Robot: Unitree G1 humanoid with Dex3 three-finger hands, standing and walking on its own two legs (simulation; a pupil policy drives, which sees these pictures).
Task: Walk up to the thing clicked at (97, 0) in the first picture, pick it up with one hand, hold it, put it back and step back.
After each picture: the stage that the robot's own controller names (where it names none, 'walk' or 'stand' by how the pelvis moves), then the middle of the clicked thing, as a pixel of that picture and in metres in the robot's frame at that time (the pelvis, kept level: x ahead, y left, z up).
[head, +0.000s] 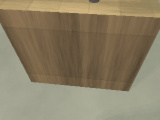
stand; out of the picture +0.90 -0.03 +0.08
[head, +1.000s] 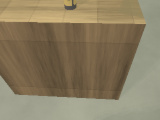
rise first; out of the picture +0.79 +0.14 +0.11
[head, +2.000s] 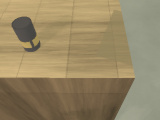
rise first; (27, 35) +0.47 +0.25 +0.10
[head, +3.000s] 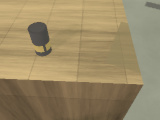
stand; (40, 39) +0.48 +0.20 +0.10
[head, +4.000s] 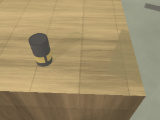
stand; (41, 50) +0.44 +0.19 +0.07
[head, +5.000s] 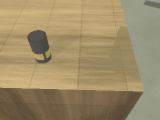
stand; (40, 47) +0.45 +0.20 +0.07
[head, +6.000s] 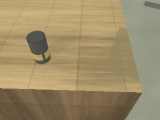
stand; (39, 48) +0.45 +0.20 +0.07
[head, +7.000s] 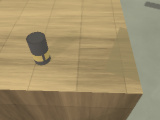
stand; (39, 49) +0.45 +0.20 +0.07
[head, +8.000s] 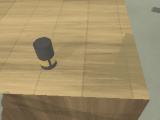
rise first; (45, 54) +0.43 +0.20 +0.08
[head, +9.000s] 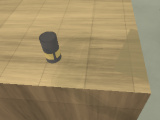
go down; (50, 47) +0.46 +0.19 +0.08
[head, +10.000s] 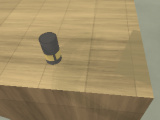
go down; (51, 49) +0.45 +0.20 +0.08
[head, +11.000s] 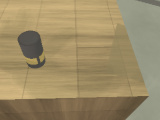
go down; (33, 50) +0.42 +0.18 +0.09
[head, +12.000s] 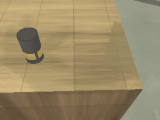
close in; (31, 46) +0.45 +0.19 +0.09
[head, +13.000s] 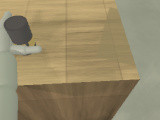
close; (21, 36) +0.45 +0.20 +0.12
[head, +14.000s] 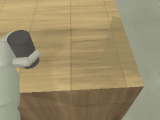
lift; (24, 50) +0.41 +0.20 +0.12
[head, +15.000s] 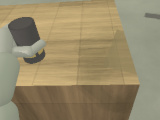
lift; (28, 41) +0.34 +0.18 +0.24
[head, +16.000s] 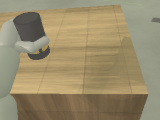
hold; (33, 37) +0.34 +0.16 +0.27
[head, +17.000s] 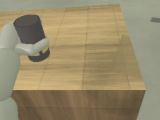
hold; (33, 39) +0.33 +0.16 +0.26
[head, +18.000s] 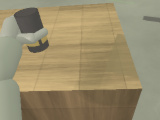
crouch; (32, 30) +0.38 +0.17 +0.26
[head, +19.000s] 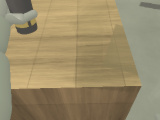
lower; (22, 12) +0.46 +0.20 +0.25
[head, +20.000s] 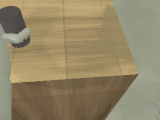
lower; (15, 28) +0.48 +0.21 +0.13
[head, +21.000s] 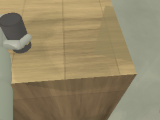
lower; (16, 34) +0.47 +0.21 +0.12
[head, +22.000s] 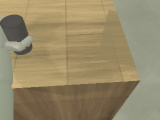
lower; (17, 35) +0.46 +0.21 +0.12
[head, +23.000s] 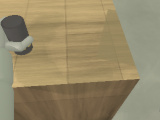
lower; (18, 36) +0.46 +0.21 +0.12
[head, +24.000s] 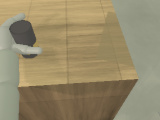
open; (26, 40) +0.45 +0.19 +0.11
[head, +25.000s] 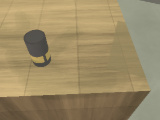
sink last; (38, 49) +0.42 +0.17 +0.10
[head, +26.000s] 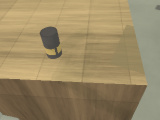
stand; (51, 43) +0.48 +0.19 +0.09
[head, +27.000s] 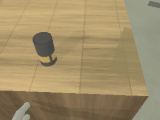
stand; (45, 49) +0.43 +0.18 +0.08
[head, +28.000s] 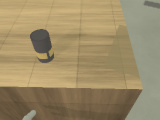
stand; (43, 46) +0.45 +0.19 +0.08
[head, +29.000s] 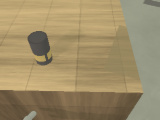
stand; (41, 48) +0.44 +0.19 +0.08
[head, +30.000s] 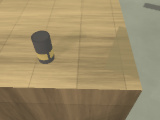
walk; (43, 47) +0.46 +0.18 +0.08
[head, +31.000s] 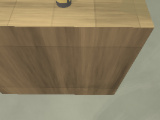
walk; out of the picture +0.67 +0.12 +0.10
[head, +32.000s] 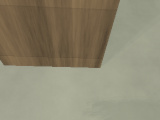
walk; out of the picture +1.02 +0.18 +0.09
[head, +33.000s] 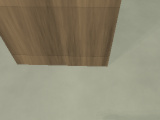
stand; out of the picture +1.10 +0.16 +0.10
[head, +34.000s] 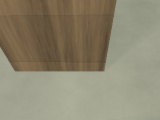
stand; out of the picture +1.10 +0.18 +0.07
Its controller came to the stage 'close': yes
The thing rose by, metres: 0.21
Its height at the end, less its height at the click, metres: +0.00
